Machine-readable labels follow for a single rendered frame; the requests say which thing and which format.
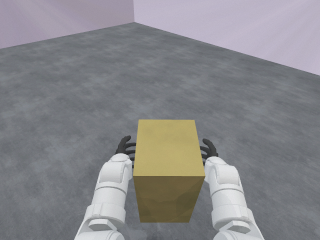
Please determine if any right robot hand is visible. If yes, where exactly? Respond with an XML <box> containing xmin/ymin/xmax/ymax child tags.
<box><xmin>199</xmin><ymin>138</ymin><xmax>219</xmax><ymax>166</ymax></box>

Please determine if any left robot hand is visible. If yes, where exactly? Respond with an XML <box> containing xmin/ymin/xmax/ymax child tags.
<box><xmin>115</xmin><ymin>135</ymin><xmax>136</xmax><ymax>169</ymax></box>

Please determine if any robot right forearm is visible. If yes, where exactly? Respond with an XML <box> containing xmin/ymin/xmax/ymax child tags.
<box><xmin>204</xmin><ymin>156</ymin><xmax>265</xmax><ymax>240</ymax></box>

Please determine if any carton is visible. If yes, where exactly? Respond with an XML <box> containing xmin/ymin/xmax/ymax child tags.
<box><xmin>133</xmin><ymin>119</ymin><xmax>206</xmax><ymax>223</ymax></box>

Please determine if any right robot upper arm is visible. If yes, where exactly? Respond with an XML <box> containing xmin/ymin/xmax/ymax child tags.
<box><xmin>213</xmin><ymin>230</ymin><xmax>262</xmax><ymax>240</ymax></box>

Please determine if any robot left forearm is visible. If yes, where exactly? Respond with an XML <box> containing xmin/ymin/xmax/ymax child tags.
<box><xmin>74</xmin><ymin>153</ymin><xmax>133</xmax><ymax>240</ymax></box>

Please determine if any left robot upper arm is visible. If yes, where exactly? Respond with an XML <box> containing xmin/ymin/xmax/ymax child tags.
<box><xmin>75</xmin><ymin>230</ymin><xmax>125</xmax><ymax>240</ymax></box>

